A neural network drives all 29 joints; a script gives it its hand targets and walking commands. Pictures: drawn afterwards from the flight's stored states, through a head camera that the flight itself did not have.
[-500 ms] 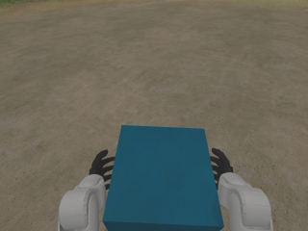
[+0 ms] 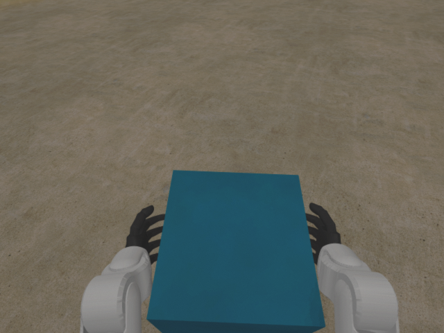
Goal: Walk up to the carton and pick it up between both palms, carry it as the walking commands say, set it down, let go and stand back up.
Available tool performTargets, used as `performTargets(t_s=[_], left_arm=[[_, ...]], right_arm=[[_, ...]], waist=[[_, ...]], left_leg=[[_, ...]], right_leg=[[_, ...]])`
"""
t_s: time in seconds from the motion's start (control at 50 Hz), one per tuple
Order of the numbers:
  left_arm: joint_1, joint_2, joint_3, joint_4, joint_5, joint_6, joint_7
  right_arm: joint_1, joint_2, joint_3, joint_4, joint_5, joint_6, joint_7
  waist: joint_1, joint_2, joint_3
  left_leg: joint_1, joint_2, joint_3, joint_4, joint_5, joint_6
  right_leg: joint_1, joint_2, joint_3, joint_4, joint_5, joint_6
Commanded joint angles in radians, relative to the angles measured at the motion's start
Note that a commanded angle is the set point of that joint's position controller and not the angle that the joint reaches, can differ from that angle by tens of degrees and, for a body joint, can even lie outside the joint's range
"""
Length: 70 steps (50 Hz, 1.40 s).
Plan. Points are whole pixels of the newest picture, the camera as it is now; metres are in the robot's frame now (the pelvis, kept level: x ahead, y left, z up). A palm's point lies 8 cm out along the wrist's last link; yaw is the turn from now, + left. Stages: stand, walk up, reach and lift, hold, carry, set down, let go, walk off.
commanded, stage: carry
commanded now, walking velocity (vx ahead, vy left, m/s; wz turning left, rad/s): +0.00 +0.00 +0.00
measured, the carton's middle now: (231, 264) +0.25 +0.00 +0.04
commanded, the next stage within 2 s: none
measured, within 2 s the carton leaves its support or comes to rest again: neither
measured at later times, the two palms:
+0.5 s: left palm (131, 281) +0.21 +0.15 +0.08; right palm (325, 271) +0.21 -0.14 +0.08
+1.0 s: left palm (120, 313) +0.17 +0.16 +0.07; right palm (320, 285) +0.20 -0.13 +0.07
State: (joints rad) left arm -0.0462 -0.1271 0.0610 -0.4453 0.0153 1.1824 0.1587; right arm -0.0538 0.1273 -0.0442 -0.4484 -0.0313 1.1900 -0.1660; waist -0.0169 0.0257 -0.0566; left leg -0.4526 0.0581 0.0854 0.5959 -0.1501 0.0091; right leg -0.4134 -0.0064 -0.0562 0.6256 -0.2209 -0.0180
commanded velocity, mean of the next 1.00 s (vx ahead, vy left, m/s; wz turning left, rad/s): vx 0.00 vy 0.00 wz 0.00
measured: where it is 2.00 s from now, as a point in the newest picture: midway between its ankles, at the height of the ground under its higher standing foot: outside the picture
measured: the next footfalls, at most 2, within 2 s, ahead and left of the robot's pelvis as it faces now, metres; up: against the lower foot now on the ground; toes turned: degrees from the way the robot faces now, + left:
left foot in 1.10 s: -0.01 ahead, +0.09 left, +0.00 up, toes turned +6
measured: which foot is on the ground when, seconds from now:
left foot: down 0.00-0.92, up 0.94-1.00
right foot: down 0.00-1.00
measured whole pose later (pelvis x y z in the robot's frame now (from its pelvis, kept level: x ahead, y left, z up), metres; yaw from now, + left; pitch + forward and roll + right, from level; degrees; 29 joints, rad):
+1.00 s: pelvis -0.05 -0.01 -0.02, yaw +3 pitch +0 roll +1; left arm -0.04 -0.13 0.06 -0.40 0.03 1.21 0.16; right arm -0.05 0.13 -0.05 -0.38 -0.03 1.21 -0.16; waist 0.04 -0.02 -0.08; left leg -0.61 0.01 0.07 0.89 -0.35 0.00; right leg -0.52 -0.02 -0.03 0.76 -0.23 -0.04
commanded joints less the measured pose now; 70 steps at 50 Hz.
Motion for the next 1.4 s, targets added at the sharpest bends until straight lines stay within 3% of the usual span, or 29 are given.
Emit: performTargets(t_s=[0.0, 0.04, 0.12, 0.14, 0.2, 0.3, 0.32, 0.36, 0.4, 0.48, 0.6, 0.62, 0.7, 0.74, 0.8, 0.82, 0.84, 0.86, 0.9, 0.92, 0.94, 1.0, 1.06, 1.1, 1.14, 1.18, 1.24, 1.32, 1.38], left_arm=[[-0.554, -0.886, -0.666, -0.197, -0.29, -0.033, -0.143], [-0.559, -0.875, -0.641, -0.17, -0.277, -0.009, -0.142], [-0.589, -0.885, -0.666, -0.191, -0.299, -0.009, -0.143], [-0.6, -0.875, -0.653, -0.173, -0.299, -0.011, -0.139], [-0.626, -0.912, -0.691, -0.225, -0.313, -0.025, -0.138], [-0.581, -0.889, -0.677, -0.22, -0.311, -0.017, -0.139], [-0.587, -0.943, -0.68, -0.209, -0.325, -0.031, -0.143], [-0.576, -0.905, -0.659, -0.183, -0.31, -0.023, -0.138], [-0.571, -0.904, -0.655, -0.225, -0.318, -0.036, -0.143], [-0.564, -0.915, -0.693, -0.206, -0.308, -0.024, -0.139], [-0.507, -0.908, -0.652, -0.191, -0.292, -0.024, -0.133], [-0.522, -0.913, -0.669, -0.234, -0.296, -0.04, -0.138], [-0.516, -0.901, -0.684, -0.24, -0.312, -0.045, -0.14], [-0.507, -0.887, -0.668, -0.252, -0.276, -0.04, -0.127], [-0.517, -0.892, -0.673, -0.199, -0.298, -0.014, -0.135], [-0.517, -0.888, -0.663, -0.192, -0.291, -0.016, -0.132], [-0.439, -0.88, -0.652, -0.151, -0.271, -0.015, -0.133], [-0.526, -0.889, -0.626, -0.174, -0.278, -0.017, -0.135], [-0.558, -0.881, -0.626, -0.162, -0.277, -0.006, -0.131], [-0.547, -0.878, -0.605, -0.124, -0.255, -0.002, -0.131], [-0.542, -0.862, -0.614, -0.136, -0.262, -0.003, -0.144], [-0.675, -0.938, -0.709, -0.286, -0.338, -0.044, -0.161], [-0.644, -0.94, -0.681, -0.277, -0.342, -0.057, -0.15], [-0.524, -0.86, -0.625, -0.146, -0.282, -0.041, -0.141], [-0.55, -0.887, -0.7, -0.256, -0.302, -0.044, -0.137], [-0.581, -0.887, -0.726, -0.289, -0.311, -0.049, -0.128], [-0.46, -0.884, -0.67, -0.201, -0.274, -0.034, -0.125], [-0.508, -0.777, -0.595, -0.125, -0.228, -0.038, -0.128], [-0.514, -0.825, -0.619, -0.161, -0.251, -0.025, -0.124]], right_arm=[[-0.553, 0.881, 0.638, -0.199, 0.304, -0.032, 0.148], [-0.534, 0.905, 0.628, -0.137, 0.294, -0.005, 0.141], [-0.53, 0.905, 0.603, -0.113, 0.292, -0.014, 0.148], [-0.525, 0.887, 0.602, -0.117, 0.278, -0.011, 0.137], [-0.554, 0.91, 0.593, -0.165, 0.292, -0.034, 0.141], [-0.487, 0.899, 0.578, -0.128, 0.27, -0.026, 0.137], [-0.56, 0.934, 0.615, -0.199, 0.295, -0.042, 0.136], [-0.523, 0.896, 0.59, -0.156, 0.28, -0.033, 0.128], [-0.541, 0.9, 0.621, -0.2, 0.295, -0.037, 0.131], [-0.523, 0.881, 0.585, -0.167, 0.284, -0.036, 0.137], [-0.509, 0.881, 0.603, -0.207, 0.294, -0.036, 0.13], [-0.573, 0.894, 0.632, -0.28, 0.31, -0.052, 0.136], [-0.483, 0.883, 0.612, -0.203, 0.29, -0.046, 0.134], [-0.55, 0.884, 0.618, -0.214, 0.325, -0.045, 0.143], [-0.515, 0.841, 0.573, -0.157, 0.282, -0.018, 0.137], [-0.504, 0.86, 0.589, -0.124, 0.284, -0.012, 0.134], [-0.475, 0.827, 0.598, -0.153, 0.286, -0.02, 0.138], [-0.52, 0.863, 0.605, -0.132, 0.289, -0.019, 0.139], [-0.507, 0.855, 0.583, -0.13, 0.264, -0.009, 0.127], [-0.536, 0.838, 0.585, -0.127, 0.267, -0.01, 0.13], [-0.507, 0.86, 0.589, -0.109, 0.253, -0.012, 0.129], [-0.509, 0.959, 0.577, -0.114, 0.27, -0.055, 0.126], [-0.568, 0.947, 0.597, -0.181, 0.289, -0.06, 0.111], [-0.509, 0.83, 0.542, -0.136, 0.238, -0.06, 0.104], [-0.427, 0.892, 0.572, -0.13, 0.266, -0.062, 0.12], [-0.432, 0.88, 0.556, -0.129, 0.269, -0.063, 0.131], [-0.476, 0.876, 0.612, -0.182, 0.293, -0.054, 0.124], [-0.459, 0.802, 0.541, -0.048, 0.235, -0.043, 0.13], [-0.54, 0.844, 0.594, -0.15, 0.274, -0.036, 0.119]], waist=[[0.013, -0.003, -0.318], [0.012, -0.061, -0.295], [0.017, 0.043, -0.316], [0.011, -0.055, -0.256], [0.016, 0.07, -0.303], [0.016, 0.023, -0.299], [0.009, -0.065, -0.336], [0.012, -0.02, -0.281], [0.011, -0.131, -0.361], [0.024, 0.09, -0.33], [0.019, -0.06, -0.353], [0.004, -0.159, -0.367], [0.006, -0.047, -0.363], [0.027, 0.135, -0.337], [0.048, 0.23, -0.327], [0.052, 0.156, -0.309], [0.058, 0.215, -0.337], [0.063, 0.096, -0.302], [0.039, -0.237, -0.201], [0.025, -0.285, -0.19], [0.012, -0.367, -0.213], [0.003, -0.089, -0.337], [0.006, -0.196, -0.375], [0.025, 0.052, -0.381], [0.008, 0.199, -0.342], [0.03, 0.101, -0.356], [0.029, 0.036, -0.373], [0.023, -0.007, -0.219], [0.019, -0.068, -0.21]], left_leg=[[0.133, 0.09, -0.155, -0.193, -0.277, 0.018], [0.137, 0.065, -0.124, -0.177, -0.267, 0.006], [0.139, 0.073, -0.116, -0.178, -0.277, 0.005], [0.116, 0.053, -0.109, -0.167, -0.301, 0.001], [0.093, 0.084, -0.161, -0.221, -0.388, 0.01], [0.083, 0.023, -0.075, -0.143, -0.398, -0.006], [0.127, 0.048, -0.126, -0.138, -0.31, 0.013], [0.085, 0.04, -0.11, -0.146, -0.291, 0.019], [0.206, 0.015, -0.072, -0.068, -0.202, 0.011], [0.038, 0.086, -0.173, -0.252, -0.454, 0.025], [0.108, -0.015, -0.058, -0.053, -0.324, 0.004], [0.219, -0.013, -0.038, 0.03, -0.207, 0.003], [0.143, 0.036, -0.133, -0.14, -0.318, 0.03], [0.012, 0.136, -0.237, -0.308, -0.523, 0.035], [-0.244, 0.155, -0.186, -0.469, -0.696, -0.001], [-0.251, 0.147, -0.154, -0.411, -0.669, 0.004], [-0.165, 0.116, -0.11, -0.364, -0.615, 0.0], [-0.181, 0.076, -0.061, -0.2, -0.589, 0.006], [-0.023, -0.065, 0.014, 0.172, -0.451, -0.006], [0.128, -0.117, 0.014, 0.511, -0.29, -0.023], [0.178, -0.131, -0.012, 0.621, -0.226, -0.018], [0.174, -0.063, -0.023, 0.244, -0.165, 0.007], [0.234, -0.064, -0.02, -0.136, -0.241, 0.008], [0.293, 0.171, -0.305, -0.243, -0.166, 0.065], [0.157, 0.215, -0.357, -0.273, -0.15, 0.116], [0.179, 0.156, -0.207, -0.2, 0.101, 0.083], [0.117, 0.095, -0.163, -0.152, 0.044, 0.064], [-0.027, 0.039, -0.138, -0.242, -0.502, 0.064], [-0.013, 0.045, -0.151, -0.214, -0.413, 0.045]], right_leg=[[0.043, -0.097, 0.122, -0.185, -0.223, -0.012], [0.013, -0.116, 0.151, -0.207, -0.281, -0.022], [0.044, -0.109, 0.142, -0.203, -0.191, -0.023], [-0.005, -0.099, 0.144, -0.226, -0.291, -0.02], [0.041, -0.079, 0.114, -0.182, -0.245, -0.023], [-0.014, -0.096, 0.148, -0.234, -0.349, -0.027], [0.005, -0.102, 0.147, -0.234, -0.313, -0.015], [0.006, -0.106, 0.144, -0.213, -0.294, -0.021], [-0.043, -0.121, 0.167, -0.255, -0.333, -0.031], [0.059, -0.028, 0.054, -0.068, -0.244, -0.021], [-0.049, -0.167, 0.251, -0.289, -0.465, -0.057], [-0.105, -0.149, 0.182, -0.279, -0.38, -0.029], [-0.023, -0.054, 0.07, -0.13, -0.292, -0.01], [0.075, -0.008, 0.035, 0.018, -0.195, -0.018], [0.259, 0.06, -0.078, 0.265, -0.197, -0.031], [0.249, 0.044, -0.059, 0.236, -0.171, -0.049], [0.209, 0.036, -0.049, 0.17, -0.161, -0.05], [0.174, 0.003, 0.015, 0.088, -0.24, -0.055], [-0.163, -0.167, 0.36, -0.34, -0.617, -0.116], [-0.398, -0.314, 0.601, -0.549, -0.798, -0.178], [-0.437, -0.341, 0.542, -0.603, -0.798, -0.169], [-0.108, -0.173, 0.2, -0.333, -0.242, -0.05], [0.058, -0.116, 0.189, -0.206, -0.217, -0.043], [-0.015, -0.073, 0.147, -0.036, -0.072, -0.023], [0.009, -0.036, 0.082, 0.066, -0.12, -0.003], [0.09, -0.065, 0.056, -0.009, 0.003, -0.015], [0.199, -0.084, 0.089, -0.075, 0.103, -0.021], [0.098, -0.092, 0.128, -0.143, -0.231, -0.039], [0.075, -0.117, 0.167, -0.224, -0.221, -0.032]])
